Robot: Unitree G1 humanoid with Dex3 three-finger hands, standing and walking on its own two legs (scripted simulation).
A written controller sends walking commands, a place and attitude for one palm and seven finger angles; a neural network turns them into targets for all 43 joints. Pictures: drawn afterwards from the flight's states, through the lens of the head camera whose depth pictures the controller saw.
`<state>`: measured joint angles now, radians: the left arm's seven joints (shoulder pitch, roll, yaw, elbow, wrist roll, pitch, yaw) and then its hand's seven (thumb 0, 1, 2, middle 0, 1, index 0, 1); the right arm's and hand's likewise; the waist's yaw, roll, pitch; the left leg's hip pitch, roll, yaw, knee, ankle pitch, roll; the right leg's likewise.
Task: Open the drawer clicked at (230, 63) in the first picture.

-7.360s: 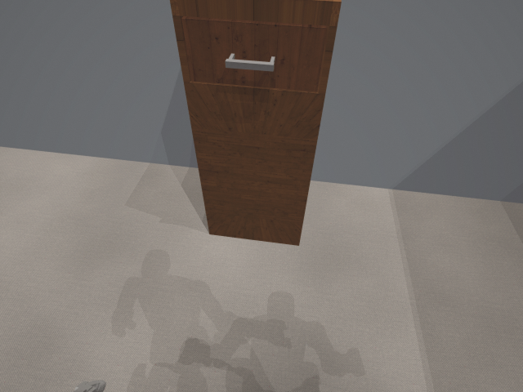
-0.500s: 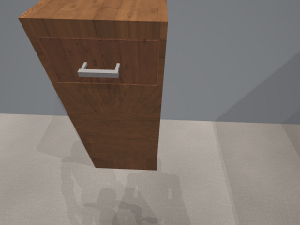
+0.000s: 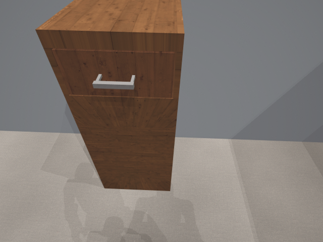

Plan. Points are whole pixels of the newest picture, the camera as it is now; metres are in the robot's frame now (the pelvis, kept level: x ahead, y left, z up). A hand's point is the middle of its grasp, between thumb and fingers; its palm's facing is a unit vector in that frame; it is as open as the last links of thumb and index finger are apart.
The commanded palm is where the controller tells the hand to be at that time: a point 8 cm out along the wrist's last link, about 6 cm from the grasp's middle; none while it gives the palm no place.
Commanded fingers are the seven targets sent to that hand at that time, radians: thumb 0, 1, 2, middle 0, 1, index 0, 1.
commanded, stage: shuffle to correct the standing spot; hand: left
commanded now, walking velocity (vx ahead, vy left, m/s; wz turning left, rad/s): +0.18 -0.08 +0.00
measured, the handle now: (115, 81) +0.57 +0.19 +0.11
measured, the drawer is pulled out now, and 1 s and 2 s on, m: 0.00 0.00 0.00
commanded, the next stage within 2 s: come to a stop and stand still in 0.24 s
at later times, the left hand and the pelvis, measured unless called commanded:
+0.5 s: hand out of the picture +0.01 +0.12 -0.18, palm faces +0.10 -0.99 -0.13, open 7.4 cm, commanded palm none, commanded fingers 0.00 0.90 0.90 -0.20 -0.30 -0.20 -0.30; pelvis +0.06 -0.02 -0.01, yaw +1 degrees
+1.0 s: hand out of the picture +0.07 +0.19 -0.17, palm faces +0.01 -0.97 -0.25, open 7.4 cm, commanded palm none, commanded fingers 0.00 0.90 0.90 -0.20 -0.30 -0.20 -0.30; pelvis +0.02 +0.00 -0.01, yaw -1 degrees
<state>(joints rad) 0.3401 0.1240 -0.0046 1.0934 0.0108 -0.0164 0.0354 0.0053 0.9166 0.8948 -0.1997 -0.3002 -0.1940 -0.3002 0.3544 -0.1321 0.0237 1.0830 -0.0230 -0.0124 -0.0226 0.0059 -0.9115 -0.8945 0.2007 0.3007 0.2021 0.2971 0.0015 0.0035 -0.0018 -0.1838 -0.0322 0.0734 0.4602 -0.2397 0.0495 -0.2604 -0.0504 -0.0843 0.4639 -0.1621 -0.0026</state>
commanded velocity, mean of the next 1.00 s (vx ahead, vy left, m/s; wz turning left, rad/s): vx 0.01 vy -0.01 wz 0.00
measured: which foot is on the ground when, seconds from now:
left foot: down 0.00-1.00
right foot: down 0.00-1.00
